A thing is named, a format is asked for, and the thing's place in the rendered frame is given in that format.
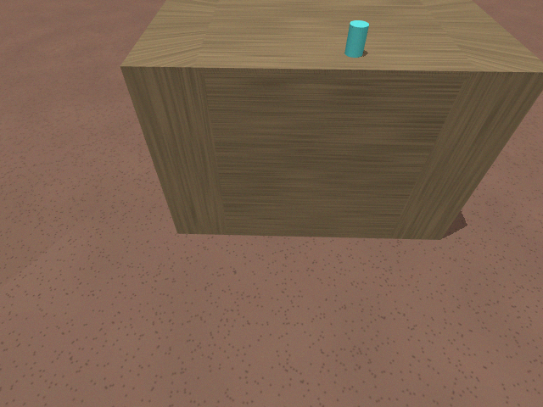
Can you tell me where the can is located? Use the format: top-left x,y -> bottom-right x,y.
344,20 -> 369,58

